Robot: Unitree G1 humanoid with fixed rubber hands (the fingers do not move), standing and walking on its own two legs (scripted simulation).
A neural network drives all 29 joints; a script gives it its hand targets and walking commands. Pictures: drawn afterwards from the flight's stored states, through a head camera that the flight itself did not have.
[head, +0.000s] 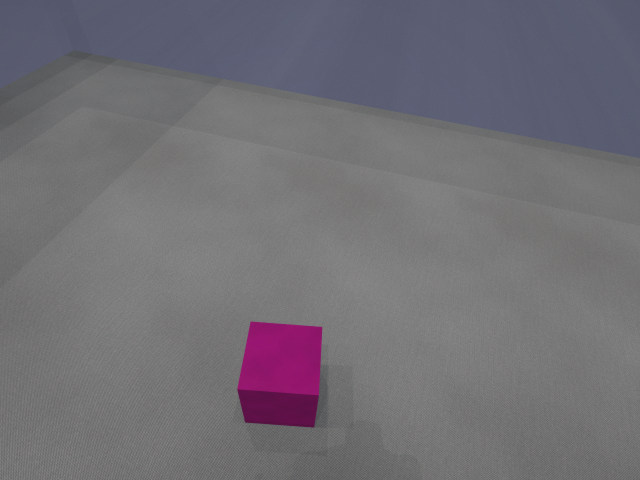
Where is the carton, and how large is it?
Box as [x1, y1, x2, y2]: [237, 322, 321, 426]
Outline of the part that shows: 250,322 237,388 245,421 313,426 318,397 321,327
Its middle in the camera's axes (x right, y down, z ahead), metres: -0.11 +0.40 +1.15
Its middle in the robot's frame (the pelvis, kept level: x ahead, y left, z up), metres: +0.54 +0.08 -0.64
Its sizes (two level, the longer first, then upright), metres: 0.210 0.200 0.250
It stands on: the floor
